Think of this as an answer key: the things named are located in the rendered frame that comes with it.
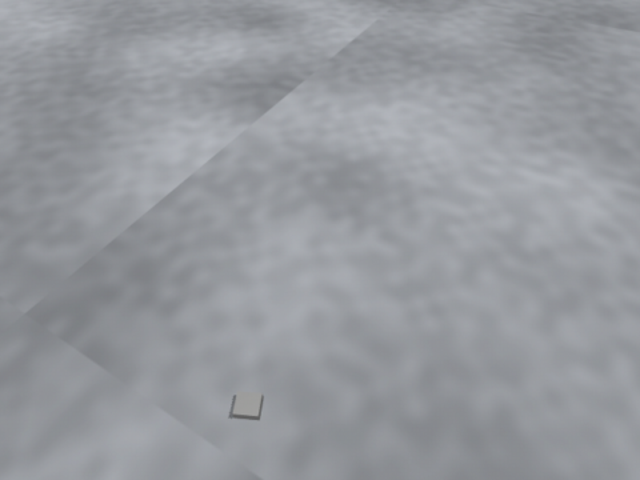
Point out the small box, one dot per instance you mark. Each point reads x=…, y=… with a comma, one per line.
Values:
x=248, y=405

